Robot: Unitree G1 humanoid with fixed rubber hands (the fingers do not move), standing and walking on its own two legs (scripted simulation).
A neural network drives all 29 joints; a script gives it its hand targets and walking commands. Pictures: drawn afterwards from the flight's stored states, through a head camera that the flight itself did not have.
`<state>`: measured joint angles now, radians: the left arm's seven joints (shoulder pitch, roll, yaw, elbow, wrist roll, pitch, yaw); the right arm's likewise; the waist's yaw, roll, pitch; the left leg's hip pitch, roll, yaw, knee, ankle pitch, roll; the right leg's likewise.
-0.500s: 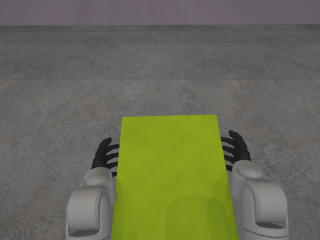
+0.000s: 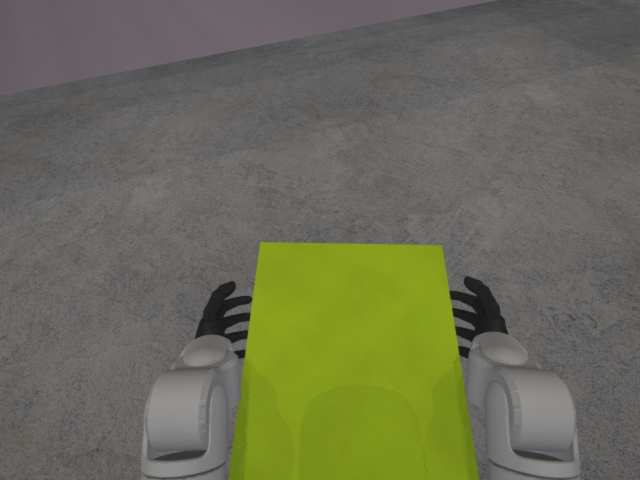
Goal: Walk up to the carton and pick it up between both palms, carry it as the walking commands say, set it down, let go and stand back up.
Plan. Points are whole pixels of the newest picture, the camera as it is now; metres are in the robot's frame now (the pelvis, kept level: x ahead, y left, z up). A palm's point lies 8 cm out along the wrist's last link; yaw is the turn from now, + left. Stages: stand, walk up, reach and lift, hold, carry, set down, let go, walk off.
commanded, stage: carry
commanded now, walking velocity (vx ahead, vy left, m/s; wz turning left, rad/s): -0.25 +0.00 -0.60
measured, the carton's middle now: (347, 374) +0.27 -0.01 +0.00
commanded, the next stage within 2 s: none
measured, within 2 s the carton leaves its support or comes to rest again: neither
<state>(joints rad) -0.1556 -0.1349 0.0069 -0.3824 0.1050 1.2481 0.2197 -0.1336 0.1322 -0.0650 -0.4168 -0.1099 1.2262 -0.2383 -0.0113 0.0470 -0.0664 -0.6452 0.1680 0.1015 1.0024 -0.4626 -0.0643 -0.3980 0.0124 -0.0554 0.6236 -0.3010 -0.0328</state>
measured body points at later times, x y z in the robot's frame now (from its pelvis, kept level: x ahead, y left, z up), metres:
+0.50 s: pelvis -0.19 +0.01 +0.01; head -0.18 +0.03 +0.46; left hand +0.10 +0.10 +0.09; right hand +0.04 -0.19 +0.11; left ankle -0.16 +0.11 -0.72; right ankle -0.16 -0.10 -0.64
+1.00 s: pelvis -0.40 +0.03 +0.01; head -0.38 +0.01 +0.45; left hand -0.08 -0.01 +0.09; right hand -0.26 -0.26 +0.09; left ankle -0.33 +0.16 -0.66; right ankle -0.37 -0.10 -0.72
